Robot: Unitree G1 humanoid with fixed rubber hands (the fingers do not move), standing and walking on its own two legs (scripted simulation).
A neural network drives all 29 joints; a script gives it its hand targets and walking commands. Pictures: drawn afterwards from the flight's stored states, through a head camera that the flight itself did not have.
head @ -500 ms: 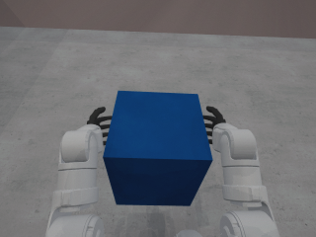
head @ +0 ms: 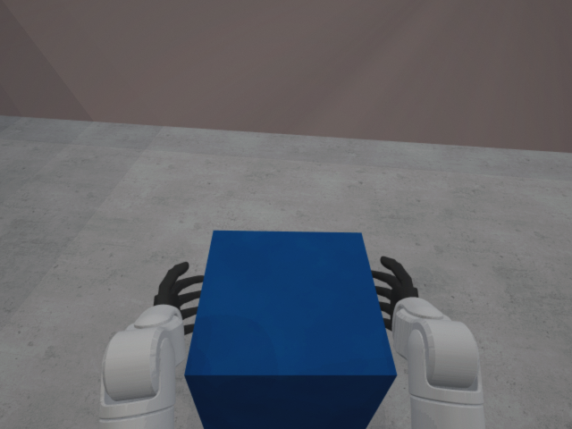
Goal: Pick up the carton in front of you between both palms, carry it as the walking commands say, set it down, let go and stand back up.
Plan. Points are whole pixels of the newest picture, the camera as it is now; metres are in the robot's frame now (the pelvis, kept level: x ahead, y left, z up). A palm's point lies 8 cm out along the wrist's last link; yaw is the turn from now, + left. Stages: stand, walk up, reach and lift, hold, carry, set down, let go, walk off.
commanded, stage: carry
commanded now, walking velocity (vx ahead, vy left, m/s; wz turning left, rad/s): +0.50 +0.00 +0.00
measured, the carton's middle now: (285, 342) +0.27 +0.01 +0.00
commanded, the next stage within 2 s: none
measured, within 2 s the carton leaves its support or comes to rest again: neither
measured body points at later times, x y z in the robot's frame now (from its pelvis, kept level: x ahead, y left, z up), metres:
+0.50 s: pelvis +0.30 +0.04 +0.00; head +0.30 +0.06 +0.45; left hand +0.58 +0.18 +0.06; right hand +0.56 -0.12 +0.07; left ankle +0.29 +0.13 -0.75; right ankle +0.36 -0.12 -0.69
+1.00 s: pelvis +0.57 -0.01 -0.01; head +0.59 -0.02 +0.44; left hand +0.85 +0.14 +0.08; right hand +0.86 -0.16 +0.07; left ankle +0.64 +0.11 -0.74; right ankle +0.57 -0.10 -0.75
